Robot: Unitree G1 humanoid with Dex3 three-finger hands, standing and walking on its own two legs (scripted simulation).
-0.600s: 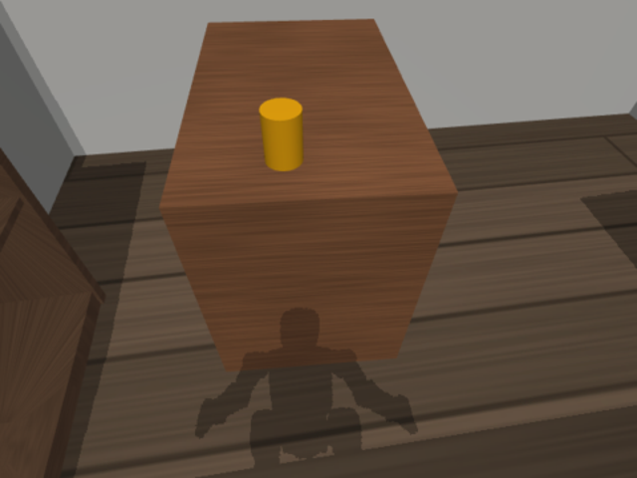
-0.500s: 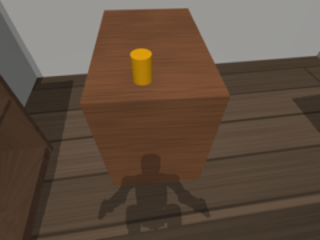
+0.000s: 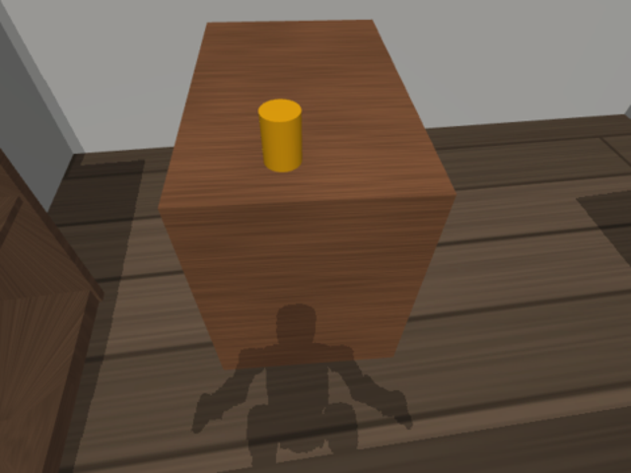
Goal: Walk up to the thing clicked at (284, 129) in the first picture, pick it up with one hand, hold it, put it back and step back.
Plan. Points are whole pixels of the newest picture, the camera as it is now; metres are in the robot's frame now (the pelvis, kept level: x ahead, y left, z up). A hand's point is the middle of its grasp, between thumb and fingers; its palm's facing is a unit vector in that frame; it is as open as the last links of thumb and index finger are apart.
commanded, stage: stand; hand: left
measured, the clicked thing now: (281, 136) +0.72 +0.05 +0.03
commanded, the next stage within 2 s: walk up in 0.52 s
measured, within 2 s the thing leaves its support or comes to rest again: neither
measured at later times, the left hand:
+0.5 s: hand out of the picture +0.07 +0.26 -0.16, palm faces -0.02 -0.94 -0.34, open 7.4 cm
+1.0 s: hand out of the picture +0.13 +0.16 -0.16, palm faces +0.02 -0.94 -0.35, open 7.4 cm
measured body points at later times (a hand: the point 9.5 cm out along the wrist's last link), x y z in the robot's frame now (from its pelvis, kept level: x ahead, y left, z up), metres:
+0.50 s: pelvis +0.00 +0.00 +0.00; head +0.01 +0.00 +0.45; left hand +0.07 +0.30 -0.13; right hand +0.07 -0.30 -0.14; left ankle +0.00 +0.13 -0.75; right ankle -0.01 -0.12 -0.75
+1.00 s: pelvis +0.08 -0.12 -0.03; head +0.10 -0.13 +0.42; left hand +0.12 +0.20 -0.14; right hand +0.13 -0.47 -0.14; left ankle +0.05 +0.02 -0.68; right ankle +0.12 -0.24 -0.75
